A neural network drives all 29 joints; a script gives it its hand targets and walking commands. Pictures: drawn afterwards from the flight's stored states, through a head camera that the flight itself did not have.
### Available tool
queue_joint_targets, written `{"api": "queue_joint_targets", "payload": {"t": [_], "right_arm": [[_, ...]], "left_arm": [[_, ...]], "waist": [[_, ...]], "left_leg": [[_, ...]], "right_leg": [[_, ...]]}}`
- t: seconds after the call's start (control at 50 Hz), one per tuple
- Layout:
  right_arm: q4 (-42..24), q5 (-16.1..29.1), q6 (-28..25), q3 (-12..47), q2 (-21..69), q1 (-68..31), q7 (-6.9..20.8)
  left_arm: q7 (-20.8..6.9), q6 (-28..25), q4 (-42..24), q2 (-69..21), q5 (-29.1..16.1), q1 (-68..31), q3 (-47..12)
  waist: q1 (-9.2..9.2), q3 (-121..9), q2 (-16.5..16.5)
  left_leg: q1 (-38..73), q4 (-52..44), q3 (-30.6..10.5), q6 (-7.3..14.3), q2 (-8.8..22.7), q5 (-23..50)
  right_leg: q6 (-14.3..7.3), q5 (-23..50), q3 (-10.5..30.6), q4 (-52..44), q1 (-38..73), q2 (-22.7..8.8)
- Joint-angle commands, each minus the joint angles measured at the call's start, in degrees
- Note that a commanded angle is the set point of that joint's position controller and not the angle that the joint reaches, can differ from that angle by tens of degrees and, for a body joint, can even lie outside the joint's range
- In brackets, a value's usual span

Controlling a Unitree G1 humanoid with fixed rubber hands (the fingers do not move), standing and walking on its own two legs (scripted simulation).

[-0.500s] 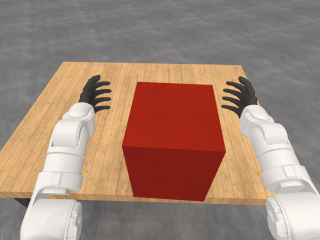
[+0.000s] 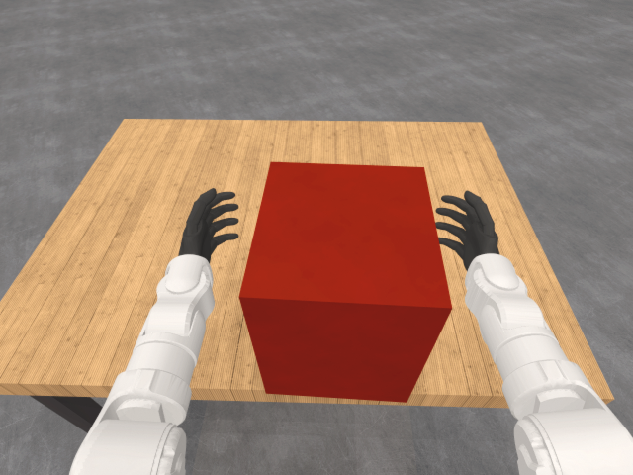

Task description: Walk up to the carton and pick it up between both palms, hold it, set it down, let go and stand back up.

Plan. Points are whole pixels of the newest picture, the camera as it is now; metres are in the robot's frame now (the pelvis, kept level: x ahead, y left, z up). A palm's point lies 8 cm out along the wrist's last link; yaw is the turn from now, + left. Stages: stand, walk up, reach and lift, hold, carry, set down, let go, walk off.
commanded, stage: reach and lift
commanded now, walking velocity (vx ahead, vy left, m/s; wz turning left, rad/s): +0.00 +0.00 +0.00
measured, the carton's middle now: (341, 286) +0.36 -0.01 +0.04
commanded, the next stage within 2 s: none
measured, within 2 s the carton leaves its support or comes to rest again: leaves its support in 1.60 s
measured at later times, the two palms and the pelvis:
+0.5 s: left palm (227, 233) +0.40 +0.14 +0.11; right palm (451, 244) +0.39 -0.16 +0.09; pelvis +0.02 +0.00 +0.00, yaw +0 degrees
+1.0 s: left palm (223, 256) +0.36 +0.14 +0.10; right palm (456, 258) +0.36 -0.15 +0.09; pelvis +0.00 +0.00 +0.00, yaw +0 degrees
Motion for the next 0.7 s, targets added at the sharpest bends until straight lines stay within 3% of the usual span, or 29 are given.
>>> {"api": "queue_joint_targets", "payload": {"t": [0.0, 0.04, 0.06, 0.08, 0.1, 0.12, 0.14, 0.2, 0.24, 0.28, 0.3, 0.32, 0.36, 0.38, 0.42, 0.44, 0.48, 0.5, 0.52, 0.54, 0.58, 0.6, 0.62, 0.66, 0.68], "right_arm": [[-7.6, -4.6, -4.9, 0.0, -3.3, -25.5, -0.8], [-4.0, -3.2, -3.3, 3.2, -1.9, -24.5, -1.7], [-1.1, -2.2, -2.6, 3.4, -1.2, -23.1, -2.0], [-1.6, -1.1, -2.8, 5.9, 0.1, -19.5, -2.4], [-0.4, -1.6, -2.8, 5.5, 0.3, -17.0, -2.8], [-2.2, -0.9, -3.0, 7.2, 1.0, -18.5, -2.9], [-6.3, -0.7, -4.1, 7.8, 1.0, -15.9, -3.4], [-11.7, -2.2, -5.9, 6.4, 1.5, -17.6, -3.4], [-15.2, -3.0, -7.0, 5.7, 4.2, -20.1, -3.0], [-17.6, -4.2, -7.3, 6.5, 8.3, -23.3, -1.0], [-17.5, -5.6, -8.1, 7.1, 12.6, -24.2, -0.3], [-22.0, -5.7, -9.3, 10.1, 15.0, -19.3, -0.1], [-22.3, -8.7, -9.6, 9.8, 17.3, -20.0, -0.3], [-18.9, -11.2, -9.9, 7.4, 14.4, -17.1, -1.0], [-16.1, -12.4, -9.6, 4.2, 9.0, -15.3, -2.8], [-15.4, -12.1, -9.0, 3.9, 8.9, -17.5, -3.8], [-12.9, -11.2, -7.9, 4.1, 11.6, -20.0, -3.5], [-9.7, -10.8, -6.6, 6.3, 17.7, -22.7, -2.3], [-10.7, -11.6, -6.8, 8.1, 25.2, -20.8, -0.6], [-9.5, -13.5, -6.1, 7.9, 28.4, -24.6, 0.5], [-15.1, -15.5, -6.7, 13.1, 39.4, -26.4, 2.3], [-15.1, -15.2, -6.9, 13.1, 39.4, -27.5, 2.9], [-16.5, -15.0, -7.7, 14.1, 40.5, -29.1, 3.6], [-19.7, -14.8, -10.0, 14.7, 41.5, -31.6, 4.4], [-17.6, -15.1, -9.7, 14.6, 42.5, -30.9, 4.8]], "left_arm": [[2.7, -5.3, -2.8, 5.1, 1.8, -26.5, 3.2], [1.0, -2.3, 4.0, 3.6, 1.4, -24.1, 2.5], [0.5, -1.6, 4.5, 3.0, 2.2, -23.9, 2.9], [-0.4, -1.6, 2.5, 1.4, 2.2, -19.9, 3.2], [-1.3, -1.6, 2.4, 0.6, 2.8, -17.2, 3.8], [-1.8, -2.3, -0.8, 1.4, 3.7, -18.8, 5.3], [-2.1, -2.7, -4.3, 0.4, 4.7, -15.4, 5.9], [-1.6, -4.2, -12.9, -2.1, 6.1, -16.1, 5.4], [-0.7, -4.5, -19.9, -5.5, 6.7, -19.9, 3.8], [-0.4, -6.0, -22.7, -9.5, 8.0, -23.6, 2.7], [-0.7, -6.5, -24.4, -14.7, 7.3, -24.4, -0.4], [-0.7, -6.4, -25.2, -16.3, 8.9, -17.8, 0.1], [-1.1, -5.4, -23.2, -19.9, 11.9, -17.9, -0.9], [-0.9, -4.3, -21.3, -17.6, 13.7, -15.5, 0.4], [0.1, -0.3, -20.2, -13.8, 17.5, -10.0, 4.3], [-0.2, 2.2, -17.7, -13.2, 18.8, -11.6, 5.4], [-1.5, 4.6, -19.6, -17.8, 18.9, -15.4, 5.9], [-3.4, 5.9, -15.0, -22.7, 19.7, -17.9, 6.0], [-5.3, 5.9, -17.9, -30.5, 19.7, -15.5, 3.1], [-6.7, 6.1, -15.4, -32.7, 21.4, -19.2, 3.6], [-10.5, 6.4, -14.6, -41.9, 21.3, -18.1, -1.0], [-10.8, 5.7, -14.3, -42.0, 20.6, -19.4, -2.2], [-10.1, 4.5, -18.6, -42.8, 20.0, -22.9, -5.6], [-8.9, 3.3, -20.1, -45.3, 18.5, -24.3, -10.7], [-8.3, 2.8, -18.7, -45.7, 19.7, -24.6, -10.2]], "waist": [[0.84, -29.3, 0.6], [0.82, -21.4, -2.5], [0.30, -18.9, -2.0], [1.32, -19.3, -3.2], [0.46, -18.0, -4.2], [1.98, -19.3, -3.8], [1.63, -22.6, -4.4], [0.83, -28.1, -1.2], [0.34, -34.9, 0.7], [1.59, -36.7, 2.4], [0.38, -37.4, 1.9], [1.23, -40.1, 1.3], [0.27, -38.1, 2.0], [-1.30, -38.3, 2.4], [-1.47, -31.4, 1.2], [-0.92, -26.7, -0.4], [-0.41, -19.0, -1.9], [0.80, -13.1, -1.0], [0.73, -15.1, -2.9], [1.06, -13.9, -2.8], [0.12, -21.3, -4.6], [0.14, -21.2, -3.2], [-0.19, -26.5, -0.1], [-0.72, -33.1, 1.4], [-0.69, -31.8, 1.4]], "left_leg": [[-5.9, 1.4, 2.0, -1.3, -1.3, 13.8], [-7.6, 0.9, 1.9, -0.4, -1.5, 14.7], [-6.8, 0.2, 2.1, -0.6, -1.5, 15.9], [-4.9, 0.4, 2.2, -0.4, -1.8, 18.8], [-4.0, 0.9, 2.0, -0.9, -2.0, 21.6], [-4.1, 0.9, 2.4, -0.8, -2.2, 22.9], [-1.5, 0.7, 2.6, -1.4, -2.4, 25.7], [-1.5, 1.5, 2.0, -2.4, -2.7, 29.2], [-0.5, 2.3, 1.9, -2.7, -2.7, 30.6], [0.0, 2.6, 1.6, -3.0, -2.1, 30.6], [1.9, 3.2, 1.1, -3.6, -1.8, 33.1], [4.9, 4.3, 1.3, -3.6, -2.2, 37.2], [3.4, 4.2, 1.1, -3.8, -2.7, 36.1], [3.7, 4.0, 1.0, -4.1, -2.8, 36.0], [4.7, 3.7, 1.1, -3.9, -2.4, 35.8], [5.5, 2.9, 1.8, -3.6, -2.2, 35.2], [5.5, 0.7, 2.2, -2.7, -2.0, 29.9], [3.9, 0.1, 2.3, -1.9, -2.2, 26.5], [5.2, -0.7, 2.1, -1.8, -2.2, 26.5], [3.8, -1.9, 2.2, -1.1, -2.5, 21.2], [5.0, -1.7, 2.4, -1.0, -3.1, 23.1], [4.9, -2.3, 2.3, -1.0, -3.2, 20.7], [5.5, -1.5, 2.1, -1.9, -2.9, 22.2], [7.4, 0.3, 1.6, -2.9, -2.2, 24.9], [7.5, 0.5, 1.3, -3.0, -1.9, 24.8]], "right_leg": [[0.5, 8.3, 0.7, 0.8, 7.7, 0.6], [1.1, 11.1, 1.4, 0.1, 9.5, 0.0], [1.2, 11.9, 0.9, -0.5, 9.7, 0.2], [1.8, 17.3, 1.5, -0.2, 12.2, -0.2], [2.2, 22.8, 1.9, 0.2, 14.5, -0.2], [2.8, 26.6, 2.0, 1.3, 16.7, -0.5], [3.3, 31.7, 1.8, 1.7, 19.2, 0.0], [3.4, 37.8, 1.4, 4.0, 20.9, 0.3], [3.0, 36.7, 0.9, 4.3, 20.0, 0.7], [2.2, 33.0, 0.4, 4.2, 16.8, 1.0], [1.9, 32.2, -0.2, 3.9, 15.8, 1.4], [2.0, 36.8, 0.3, 3.4, 17.7, 1.4], [2.2, 38.3, 0.4, 3.3, 17.7, 1.5], [2.4, 39.2, 0.0, 3.1, 19.0, 1.2], [3.0, 39.5, -0.1, 2.6, 20.1, 1.7], [3.5, 39.5, -0.5, 1.8, 20.1, 1.5], [3.3, 34.1, -1.6, 1.0, 19.9, 1.2], [3.0, 30.9, -1.1, 0.6, 19.6, 0.4], [2.9, 31.4, -1.7, 0.3, 21.3, 0.7], [3.3, 27.4, -1.5, -0.4, 20.9, -0.1], [4.2, 31.7, -1.2, -0.2, 24.0, -0.2], [4.1, 28.5, -0.9, -0.5, 23.1, -0.2], [3.3, 25.9, -1.5, -0.3, 22.6, 0.5], [2.2, 24.6, -2.2, -0.7, 20.5, 1.8], [2.1, 22.9, -2.4, -1.3, 19.1, 2.0]]}}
